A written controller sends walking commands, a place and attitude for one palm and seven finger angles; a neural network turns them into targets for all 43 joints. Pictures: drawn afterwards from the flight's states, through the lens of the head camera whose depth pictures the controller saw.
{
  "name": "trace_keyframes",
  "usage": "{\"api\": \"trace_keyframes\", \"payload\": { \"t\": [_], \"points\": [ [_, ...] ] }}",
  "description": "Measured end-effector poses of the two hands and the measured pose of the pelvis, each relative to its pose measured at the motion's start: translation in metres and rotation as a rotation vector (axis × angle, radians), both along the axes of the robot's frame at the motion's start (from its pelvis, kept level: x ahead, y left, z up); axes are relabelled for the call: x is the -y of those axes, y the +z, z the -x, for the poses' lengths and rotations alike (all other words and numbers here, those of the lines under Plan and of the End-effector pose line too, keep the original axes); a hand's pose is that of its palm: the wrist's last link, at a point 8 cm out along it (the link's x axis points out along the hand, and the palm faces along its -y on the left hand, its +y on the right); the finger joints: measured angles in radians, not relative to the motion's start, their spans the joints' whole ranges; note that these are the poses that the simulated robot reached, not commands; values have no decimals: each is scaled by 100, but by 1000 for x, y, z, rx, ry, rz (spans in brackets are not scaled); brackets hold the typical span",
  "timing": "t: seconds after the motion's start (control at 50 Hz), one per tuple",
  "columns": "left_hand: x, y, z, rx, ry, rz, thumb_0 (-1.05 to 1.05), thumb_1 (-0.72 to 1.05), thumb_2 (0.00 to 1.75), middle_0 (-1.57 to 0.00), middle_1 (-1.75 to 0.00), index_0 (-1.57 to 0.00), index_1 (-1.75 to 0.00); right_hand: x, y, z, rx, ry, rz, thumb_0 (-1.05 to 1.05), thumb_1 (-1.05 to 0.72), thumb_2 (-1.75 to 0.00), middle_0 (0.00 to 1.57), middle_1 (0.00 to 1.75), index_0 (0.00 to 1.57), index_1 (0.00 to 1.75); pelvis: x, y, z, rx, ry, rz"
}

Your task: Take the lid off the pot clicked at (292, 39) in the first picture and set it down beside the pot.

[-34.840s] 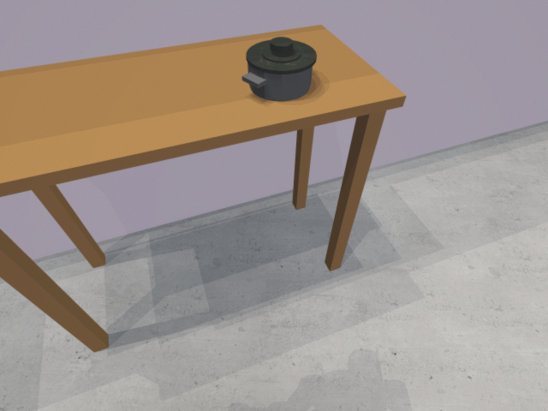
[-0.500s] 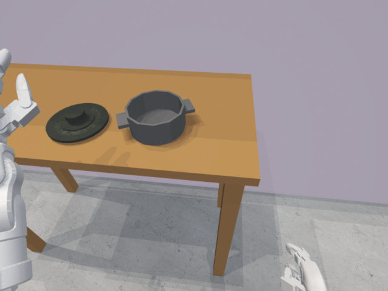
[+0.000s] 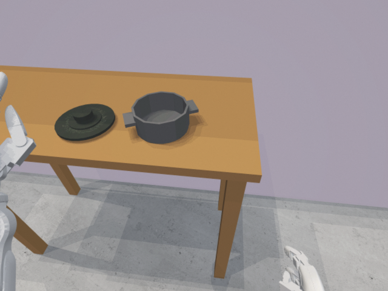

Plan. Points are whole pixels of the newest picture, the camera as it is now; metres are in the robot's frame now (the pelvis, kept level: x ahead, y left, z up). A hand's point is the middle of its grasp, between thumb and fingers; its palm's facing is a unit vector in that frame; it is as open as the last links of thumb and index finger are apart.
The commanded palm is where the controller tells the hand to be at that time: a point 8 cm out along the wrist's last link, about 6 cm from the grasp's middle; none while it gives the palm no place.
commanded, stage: draw the hand back to the body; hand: left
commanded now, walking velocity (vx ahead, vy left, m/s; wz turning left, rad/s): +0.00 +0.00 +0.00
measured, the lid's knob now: (82, 114) +0.52 +0.39 +0.09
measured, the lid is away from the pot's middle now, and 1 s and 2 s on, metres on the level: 0.22 0.22 0.22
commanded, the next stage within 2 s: step back with the hand held close in 0.32 s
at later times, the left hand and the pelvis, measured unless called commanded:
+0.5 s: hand (10, 162) +0.18 +0.25 +0.27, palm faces +0.55 -0.77 -0.33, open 7.4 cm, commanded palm +0.12 +0.29 +0.27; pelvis -0.01 +0.00 +0.00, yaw +1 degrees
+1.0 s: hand out of the picture +0.13 +0.25 +0.27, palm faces +0.54 -0.75 -0.38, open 7.4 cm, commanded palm +0.07 +0.30 +0.27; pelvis -0.06 +0.02 -0.02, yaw +0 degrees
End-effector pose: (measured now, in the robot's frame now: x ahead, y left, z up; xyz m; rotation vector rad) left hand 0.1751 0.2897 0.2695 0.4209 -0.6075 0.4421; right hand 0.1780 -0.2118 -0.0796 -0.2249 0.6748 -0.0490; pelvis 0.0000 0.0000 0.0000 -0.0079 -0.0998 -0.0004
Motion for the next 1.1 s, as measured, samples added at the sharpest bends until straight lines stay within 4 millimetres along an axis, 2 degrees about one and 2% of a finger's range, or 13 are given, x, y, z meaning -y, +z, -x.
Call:
{"api": "trace_keyframes", "payload": {
  "t": [0.24, 0.44, 0.54, 0.66, 0.74, 0.84, 0.96, 1.1],
  "points": [
    [10, -2, 40, -18, 9, -64, 1, 88, 90, -21, -31, -21, -30, -11, 4, -5, 39, 33, -4, 1, -90, -89, 20, 30, 20, 30, -2, -1, 3, 10, 8, 4],
    [10, -2, 43, -9, 20, -55, 1, 88, 90, -21, -31, -21, -30, -18, 5, -6, 52, 54, -10, 1, -90, -89, 20, 30, 20, 30, -3, -1, 5, 14, 11, 4],
    [3, 12, 40, 36, 46, -156, 1, 88, 90, -21, -31, -22, -30, -13, 4, -2, 30, 28, -16, 1, -90, -89, 21, 30, 20, 30, -7, -3, 7, -43, 14, 19],
    [0, -3, 28, -44, -25, -187, 1, 88, 90, -21, -31, -21, -30, 3, 3, 20, -19, -83, 11, 1, -90, -89, 21, 30, 20, 30, -21, -5, 13, -87, 2, 15],
    [-2, -14, 32, -91, -75, -209, 1, 88, 90, -21, -31, -22, -30, 9, 4, 43, -44, -140, 43, 1, -90, -89, 20, 30, 20, 30, -28, -8, 21, -98, -8, 6],
    [-4, -13, 53, -46, -83, -253, 1, 88, 90, -22, -31, -22, -31, 8, 2, 69, -52, -153, 62, 1, -90, -89, 20, 30, 20, 30, -29, -14, 36, -101, -14, -8],
    [-2, 0, 82, 92, -28, -263, 1, 88, 90, -22, -31, -22, -31, 1, -13, 92, -44, -129, 26, 1, -90, -89, 20, 30, 20, 30, -25, -22, 58, -91, -5, -1],
    [0, 4, 104, 150, -18, -240, 1, 88, 90, -21, -31, -22, -30, -2, -22, 122, -60, -131, 9, 1, -90, -89, 21, 30, 20, 30, -25, -23, 80, -93, 6, 18]
  ]
}}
